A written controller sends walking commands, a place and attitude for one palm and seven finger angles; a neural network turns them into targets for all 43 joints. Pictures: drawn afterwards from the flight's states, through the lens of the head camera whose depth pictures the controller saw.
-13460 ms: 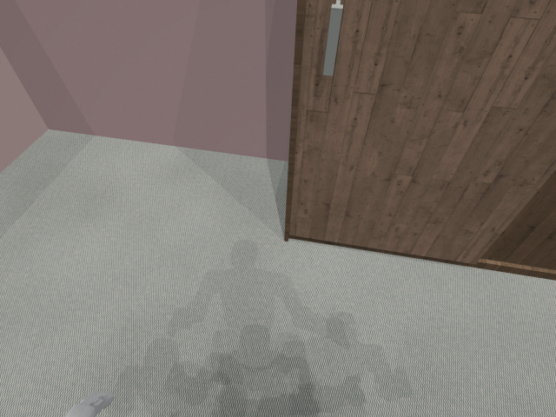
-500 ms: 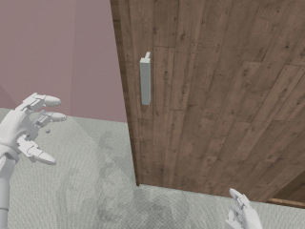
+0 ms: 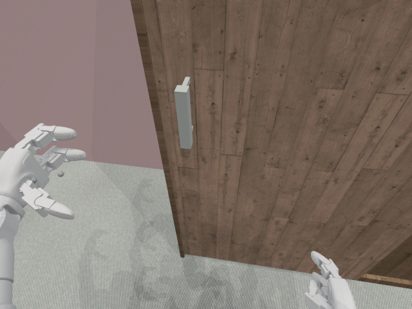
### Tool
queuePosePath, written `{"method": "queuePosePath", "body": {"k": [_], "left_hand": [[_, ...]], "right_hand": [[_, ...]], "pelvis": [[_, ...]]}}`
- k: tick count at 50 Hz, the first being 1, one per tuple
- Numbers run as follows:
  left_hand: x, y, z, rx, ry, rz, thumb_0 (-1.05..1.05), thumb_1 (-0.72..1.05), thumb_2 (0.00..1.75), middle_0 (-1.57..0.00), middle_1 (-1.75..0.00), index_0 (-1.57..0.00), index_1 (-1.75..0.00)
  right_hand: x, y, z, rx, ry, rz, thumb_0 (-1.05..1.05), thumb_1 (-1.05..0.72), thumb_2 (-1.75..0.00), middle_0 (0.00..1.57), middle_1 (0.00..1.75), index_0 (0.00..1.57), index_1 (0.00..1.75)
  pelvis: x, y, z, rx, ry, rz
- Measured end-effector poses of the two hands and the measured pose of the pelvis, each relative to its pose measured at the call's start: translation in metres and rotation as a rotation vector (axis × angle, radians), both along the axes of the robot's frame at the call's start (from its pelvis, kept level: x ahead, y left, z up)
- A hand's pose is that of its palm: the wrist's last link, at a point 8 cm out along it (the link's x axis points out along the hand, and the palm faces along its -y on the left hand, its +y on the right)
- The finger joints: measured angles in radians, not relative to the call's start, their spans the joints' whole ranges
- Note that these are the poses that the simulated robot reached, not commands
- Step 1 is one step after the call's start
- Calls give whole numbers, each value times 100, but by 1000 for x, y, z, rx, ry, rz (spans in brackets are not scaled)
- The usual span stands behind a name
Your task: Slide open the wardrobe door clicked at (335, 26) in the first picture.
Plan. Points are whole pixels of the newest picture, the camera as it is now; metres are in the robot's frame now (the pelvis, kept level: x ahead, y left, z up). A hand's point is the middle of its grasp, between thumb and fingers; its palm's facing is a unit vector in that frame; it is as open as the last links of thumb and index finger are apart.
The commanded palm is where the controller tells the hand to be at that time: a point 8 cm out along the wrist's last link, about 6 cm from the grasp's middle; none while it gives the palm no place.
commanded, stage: move the hooked fingers beside the handle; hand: left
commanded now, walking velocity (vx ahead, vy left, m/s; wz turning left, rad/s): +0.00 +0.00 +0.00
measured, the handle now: (186, 113) +0.49 +0.10 +0.14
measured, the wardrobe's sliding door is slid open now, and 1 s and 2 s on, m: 0.00 0.00 0.00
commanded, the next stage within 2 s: none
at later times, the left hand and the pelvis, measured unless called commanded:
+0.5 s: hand (96, 154) +0.33 +0.24 +0.16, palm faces +0.00 -1.00 -0.04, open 14.0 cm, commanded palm +0.30 +0.28 +0.16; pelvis +0.01 +0.00 +0.00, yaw +0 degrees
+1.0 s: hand (123, 137) +0.38 +0.21 +0.16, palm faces -0.04 -1.00 -0.01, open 14.0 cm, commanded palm +0.35 +0.26 +0.15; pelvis +0.01 +0.00 +0.00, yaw -1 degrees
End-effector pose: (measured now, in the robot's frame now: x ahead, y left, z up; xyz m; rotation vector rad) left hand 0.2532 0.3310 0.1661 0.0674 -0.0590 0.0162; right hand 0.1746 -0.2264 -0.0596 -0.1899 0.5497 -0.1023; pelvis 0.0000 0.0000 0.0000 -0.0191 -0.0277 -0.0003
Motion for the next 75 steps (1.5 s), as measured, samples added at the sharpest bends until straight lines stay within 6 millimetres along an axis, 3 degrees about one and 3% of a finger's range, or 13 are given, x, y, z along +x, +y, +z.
{"method": "queuePosePath", "body": {"k": [12, 24, 33, 38, 47, 57, 64, 75], "left_hand": [[30, -29, -2, -9, -2, -53, -2, -50, 29, -30, -120, -31, -120], [54, -34, -8, -31, 40, -16, -2, -50, 29, -30, -120, -31, -120], [77, -61, -5, -43, 24, -69, -2, -50, 29, -30, -120, -31, -120], [88, -59, -11, -45, 64, -29, -2, -50, 30, -30, -120, -31, -120], [100, -66, -2, -48, 13, -45, -2, -50, 30, -30, -120, -30, -120], [117, -73, -13, -58, 59, -31, -2, -50, 29, -30, -120, -31, -120], [138, -83, -5, -63, 28, -50, -2, -50, 29, -30, -120, -30, -120], [171, -96, -16, -77, 51, -47, -2, -50, 30, -30, -120, -30, -120]], "right_hand": [[2, -6, -5, 1, 30, -28, 1, -90, -90, 20, 30, 20, 30], [-9, -9, -12, 6, 88, -55, 1, -90, -90, 20, 30, 20, 30], [-16, -11, -17, 3, 121, -75, 1, -90, -90, 20, 30, 20, 30], [-23, -15, -17, 6, 140, -96, 1, -90, -90, 20, 30, 20, 30], [-36, -22, -23, -7, 193, -116, 1, -90, -90, 20, 30, 20, 30], [-48, -27, -27, -14, 233, -138, 1, -90, -90, 20, 30, 20, 30], [-61, -28, -33, -22, 287, -148, 1, -90, -90, 20, 30, 20, 30], [-89, -33, -42, -20, 377, -200, 1, -90, -90, 20, 30, 20, 30]], "pelvis": [[5, -1, 0, 6, 14, -2], [6, -2, 0, 8, 25, -7], [6, -1, 0, 10, 31, -8], [6, -2, 1, 12, 35, -17], [7, -2, 0, 10, 38, -15], [5, -2, -1, 9, 49, -17], [4, -2, -2, 7, 63, -12], [9, 0, -3, 10, 97, -31]]}}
